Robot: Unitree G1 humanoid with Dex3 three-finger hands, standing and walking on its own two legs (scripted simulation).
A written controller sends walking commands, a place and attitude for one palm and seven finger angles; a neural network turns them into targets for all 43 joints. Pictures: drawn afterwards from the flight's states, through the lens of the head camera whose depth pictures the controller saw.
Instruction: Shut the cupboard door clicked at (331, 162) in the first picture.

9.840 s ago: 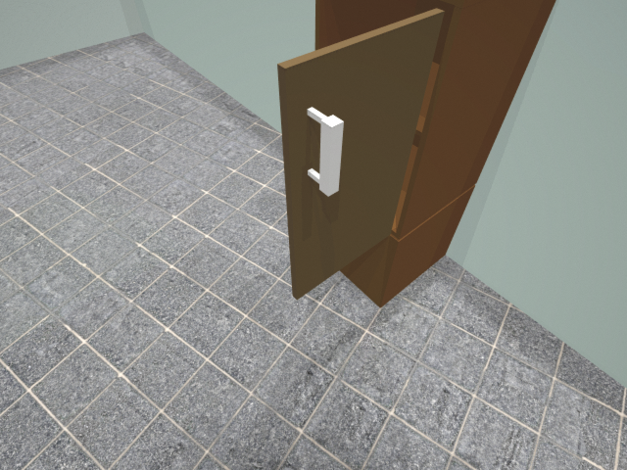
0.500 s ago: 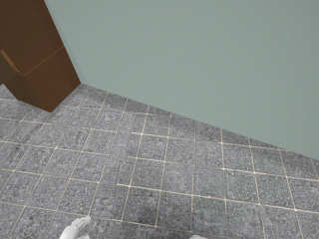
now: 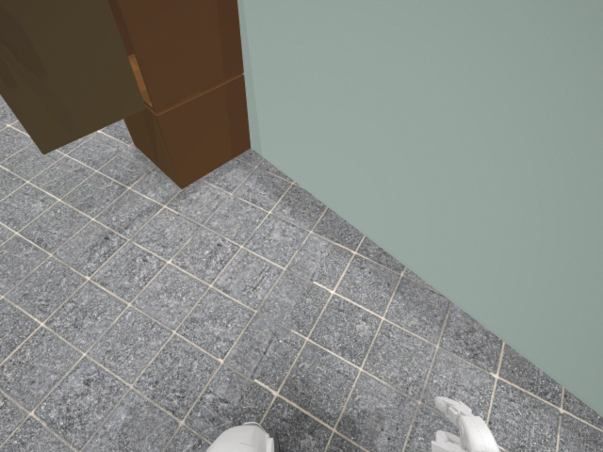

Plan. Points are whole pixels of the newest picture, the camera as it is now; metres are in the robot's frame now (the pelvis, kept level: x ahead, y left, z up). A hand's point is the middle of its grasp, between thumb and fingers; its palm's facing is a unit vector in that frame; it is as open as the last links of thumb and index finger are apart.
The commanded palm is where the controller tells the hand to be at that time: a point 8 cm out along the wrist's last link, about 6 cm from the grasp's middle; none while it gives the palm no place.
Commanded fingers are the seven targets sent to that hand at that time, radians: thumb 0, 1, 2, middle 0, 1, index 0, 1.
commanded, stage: walk to a spot facing it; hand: left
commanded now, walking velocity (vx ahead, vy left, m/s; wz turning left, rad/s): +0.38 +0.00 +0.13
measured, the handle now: out of the picture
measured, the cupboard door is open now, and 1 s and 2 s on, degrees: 90 90 90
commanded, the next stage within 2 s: turn to face it in 0.86 s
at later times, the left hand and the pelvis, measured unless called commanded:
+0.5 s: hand (214, 298) +0.36 +0.20 -0.14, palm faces -0.04 -0.98 -0.17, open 7.3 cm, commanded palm none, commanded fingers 0.00 0.90 0.90 -0.20 -0.30 -0.20 -0.30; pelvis +0.21 +0.02 +0.02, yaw +1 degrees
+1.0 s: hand (226, 287) +0.39 +0.19 -0.16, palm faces +0.20 -0.97 -0.17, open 7.2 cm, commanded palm none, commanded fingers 0.00 0.90 0.90 -0.20 -0.30 -0.20 -0.30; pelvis +0.44 +0.02 +0.01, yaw +9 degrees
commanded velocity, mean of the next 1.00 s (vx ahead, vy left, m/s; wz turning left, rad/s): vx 0.32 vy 0.00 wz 0.15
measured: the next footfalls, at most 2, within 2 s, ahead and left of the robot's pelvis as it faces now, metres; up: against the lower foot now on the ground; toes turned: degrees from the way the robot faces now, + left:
right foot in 0.60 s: +0.39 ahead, -0.10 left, +0.00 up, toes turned -5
left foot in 1.08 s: +0.60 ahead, +0.15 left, +0.00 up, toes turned +16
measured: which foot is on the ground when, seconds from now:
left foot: down 0.00-0.62, up 0.64-1.00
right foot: down 0.00-0.02, up 0.04-0.58, down 0.60-1.00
